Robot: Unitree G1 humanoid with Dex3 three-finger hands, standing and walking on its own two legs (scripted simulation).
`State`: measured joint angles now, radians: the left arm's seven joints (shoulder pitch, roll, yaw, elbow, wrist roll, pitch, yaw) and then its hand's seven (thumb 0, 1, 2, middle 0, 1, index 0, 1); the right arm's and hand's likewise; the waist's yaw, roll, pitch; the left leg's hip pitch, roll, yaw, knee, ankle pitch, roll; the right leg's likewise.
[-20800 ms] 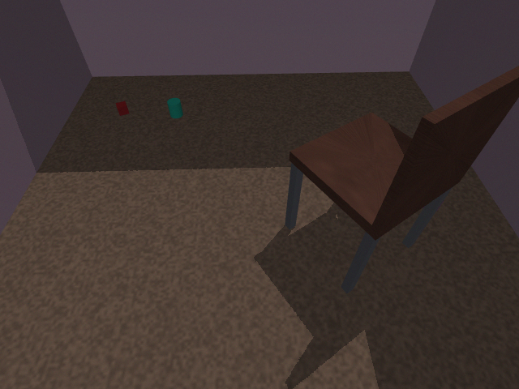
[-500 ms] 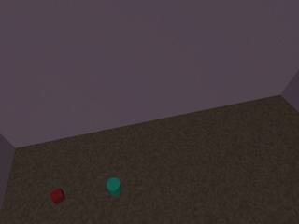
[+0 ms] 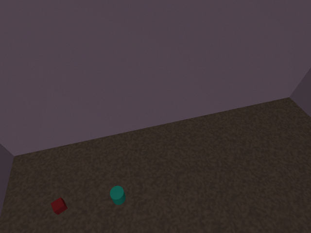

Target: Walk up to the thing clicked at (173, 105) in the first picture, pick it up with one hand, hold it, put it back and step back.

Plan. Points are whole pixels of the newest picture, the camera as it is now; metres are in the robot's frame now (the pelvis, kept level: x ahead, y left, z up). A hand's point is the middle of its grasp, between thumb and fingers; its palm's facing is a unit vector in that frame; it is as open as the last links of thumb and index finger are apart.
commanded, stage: stand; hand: left
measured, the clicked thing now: (118, 195) +0.47 +0.23 -0.73
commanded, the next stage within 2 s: none
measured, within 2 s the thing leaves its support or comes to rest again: neither
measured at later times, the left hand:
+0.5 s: hand out of the picture +0.07 +0.25 -0.15, palm faces -0.01 -0.94 -0.35, open 7.4 cm
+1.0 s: hand out of the picture +0.08 +0.25 -0.15, palm faces -0.01 -0.94 -0.35, open 7.4 cm
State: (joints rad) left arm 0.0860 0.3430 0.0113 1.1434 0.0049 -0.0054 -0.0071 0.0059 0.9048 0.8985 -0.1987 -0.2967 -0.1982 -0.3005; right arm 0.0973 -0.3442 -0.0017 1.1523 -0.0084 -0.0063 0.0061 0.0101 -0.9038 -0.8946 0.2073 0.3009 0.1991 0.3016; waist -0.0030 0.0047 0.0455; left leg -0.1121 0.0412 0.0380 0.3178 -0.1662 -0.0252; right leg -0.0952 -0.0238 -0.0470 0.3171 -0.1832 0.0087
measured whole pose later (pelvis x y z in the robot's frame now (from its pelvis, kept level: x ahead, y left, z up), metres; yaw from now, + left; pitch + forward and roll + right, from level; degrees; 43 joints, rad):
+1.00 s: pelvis +0.01 -0.01 +0.00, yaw +0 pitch -2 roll +0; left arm 0.11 0.35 0.00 1.14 0.00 -0.01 0.00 0.01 0.90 0.90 -0.20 -0.30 -0.20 -0.30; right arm 0.11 -0.35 0.01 1.14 -0.01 -0.01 0.01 0.01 -0.90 -0.89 0.21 0.30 0.20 0.30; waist 0.00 0.01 0.04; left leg -0.10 0.05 0.04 0.30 -0.17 -0.04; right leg -0.09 -0.02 -0.05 0.32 -0.20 0.00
